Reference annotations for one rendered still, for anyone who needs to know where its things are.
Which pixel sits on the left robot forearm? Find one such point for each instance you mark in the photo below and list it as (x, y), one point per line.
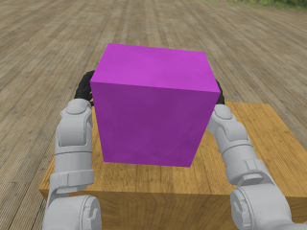
(73, 148)

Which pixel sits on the robot right upper arm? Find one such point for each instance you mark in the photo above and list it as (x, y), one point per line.
(261, 207)

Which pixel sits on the carton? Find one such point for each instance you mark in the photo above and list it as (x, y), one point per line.
(152, 105)

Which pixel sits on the left robot hand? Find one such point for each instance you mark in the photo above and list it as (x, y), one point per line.
(84, 88)

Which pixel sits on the robot left upper arm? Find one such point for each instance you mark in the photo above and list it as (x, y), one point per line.
(79, 212)

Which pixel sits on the right robot hand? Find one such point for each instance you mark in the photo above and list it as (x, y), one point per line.
(221, 97)

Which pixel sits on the pedestal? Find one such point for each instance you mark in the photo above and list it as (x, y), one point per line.
(155, 197)

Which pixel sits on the right robot forearm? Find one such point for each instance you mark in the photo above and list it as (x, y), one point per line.
(243, 168)

